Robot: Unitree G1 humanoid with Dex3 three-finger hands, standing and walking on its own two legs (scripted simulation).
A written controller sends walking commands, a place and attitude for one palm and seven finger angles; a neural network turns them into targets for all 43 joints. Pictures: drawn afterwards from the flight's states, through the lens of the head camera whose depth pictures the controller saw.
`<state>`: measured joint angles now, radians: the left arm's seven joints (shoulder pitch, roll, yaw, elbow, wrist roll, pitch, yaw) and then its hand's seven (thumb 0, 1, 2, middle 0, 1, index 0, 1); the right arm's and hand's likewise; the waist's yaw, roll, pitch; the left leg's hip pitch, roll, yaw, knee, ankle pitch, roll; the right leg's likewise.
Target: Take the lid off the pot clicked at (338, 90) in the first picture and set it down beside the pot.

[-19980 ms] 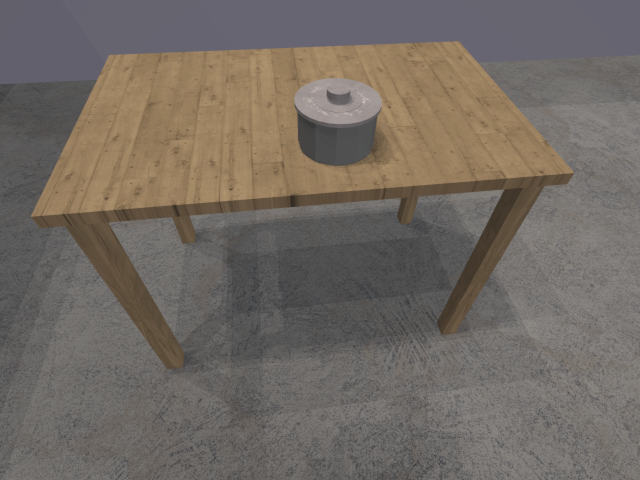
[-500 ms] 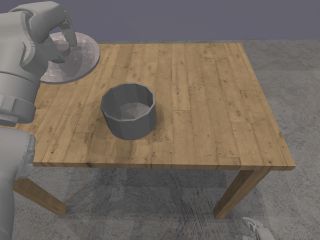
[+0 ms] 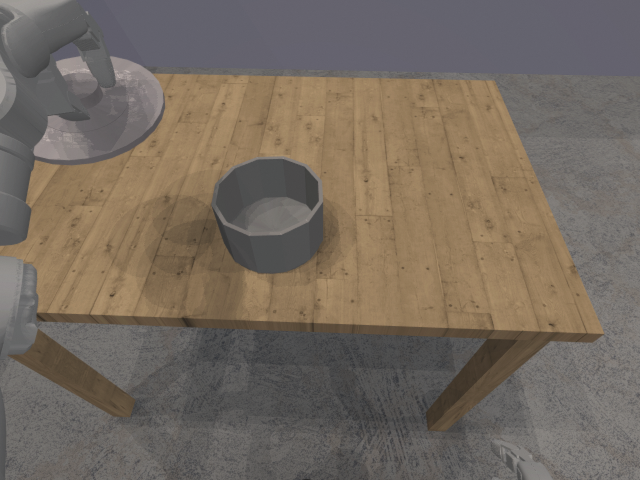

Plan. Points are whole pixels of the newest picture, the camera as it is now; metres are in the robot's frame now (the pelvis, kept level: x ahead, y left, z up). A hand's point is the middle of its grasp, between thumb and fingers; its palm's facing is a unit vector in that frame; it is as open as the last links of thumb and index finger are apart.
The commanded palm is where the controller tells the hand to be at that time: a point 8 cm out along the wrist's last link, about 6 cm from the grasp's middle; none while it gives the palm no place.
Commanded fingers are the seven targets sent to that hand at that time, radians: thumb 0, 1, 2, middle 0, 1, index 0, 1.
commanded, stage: move the lid sideways beside the pot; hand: left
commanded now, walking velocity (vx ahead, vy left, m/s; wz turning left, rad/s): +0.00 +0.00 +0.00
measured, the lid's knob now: (78, 91) +0.48 +0.29 +0.23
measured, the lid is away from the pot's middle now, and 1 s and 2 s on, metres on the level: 0.20 0.24 0.24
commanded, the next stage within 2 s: lower the lid onto the table in 0.56 s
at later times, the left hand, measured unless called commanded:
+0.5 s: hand (3, 89) +0.44 +0.34 +0.25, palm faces -0.20 -0.08 -0.98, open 7.4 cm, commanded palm +0.44 +0.33 +0.33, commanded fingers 0.00 0.70 0.84 -0.95 -1.03 -0.94 -0.99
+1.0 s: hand (30, 105) +0.45 +0.33 +0.23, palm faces -0.26 -0.10 -0.96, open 7.4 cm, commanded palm +0.45 +0.32 +0.31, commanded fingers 0.00 0.70 0.84 -0.95 -1.03 -0.94 -0.99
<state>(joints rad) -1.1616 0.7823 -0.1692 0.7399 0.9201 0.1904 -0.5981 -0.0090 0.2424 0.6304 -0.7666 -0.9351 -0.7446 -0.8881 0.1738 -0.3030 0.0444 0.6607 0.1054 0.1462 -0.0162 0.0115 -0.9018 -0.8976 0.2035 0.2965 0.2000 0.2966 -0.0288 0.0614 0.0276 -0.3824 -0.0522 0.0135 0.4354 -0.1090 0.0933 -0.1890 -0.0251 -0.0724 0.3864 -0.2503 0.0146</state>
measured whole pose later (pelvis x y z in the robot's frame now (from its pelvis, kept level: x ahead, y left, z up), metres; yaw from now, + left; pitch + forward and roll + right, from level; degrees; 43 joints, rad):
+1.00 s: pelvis +0.00 +0.01 +0.00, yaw +0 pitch +4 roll -3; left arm -1.19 0.84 -0.13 0.90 0.94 0.10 -0.59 -0.01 0.24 0.63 -0.77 -0.94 -0.74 -0.89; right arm 0.21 -0.30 0.05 0.68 0.11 0.13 -0.03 0.01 -0.90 -0.90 0.20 0.30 0.20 0.30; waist -0.04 0.05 0.03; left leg -0.42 -0.05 0.01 0.46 -0.12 0.10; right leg -0.21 -0.02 -0.07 0.39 -0.25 0.01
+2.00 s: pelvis +0.00 +0.02 -0.01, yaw +0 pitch +6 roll -4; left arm -1.07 0.81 -0.11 0.93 0.92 -0.01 -0.55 -0.01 0.25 0.63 -0.76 -0.94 -0.74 -0.89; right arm 0.24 -0.30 0.03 0.68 0.10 0.15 -0.01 0.01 -0.90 -0.90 0.21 0.30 0.20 0.30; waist -0.06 0.04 0.01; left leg -0.47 -0.05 0.01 0.51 -0.14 0.12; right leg -0.26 -0.02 -0.06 0.41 -0.26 0.00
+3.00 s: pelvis +0.01 +0.03 -0.01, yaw +0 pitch +9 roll -4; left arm -1.01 0.77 -0.11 1.02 0.94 -0.09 -0.46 -0.01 0.25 0.63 -0.76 -0.94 -0.73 -0.89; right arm 0.28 -0.31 0.01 0.68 0.09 0.14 -0.01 0.01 -0.90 -0.90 0.21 0.30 0.20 0.30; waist -0.06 0.03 -0.01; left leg -0.56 -0.06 0.01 0.59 -0.18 0.13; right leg -0.34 -0.01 -0.02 0.49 -0.30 -0.01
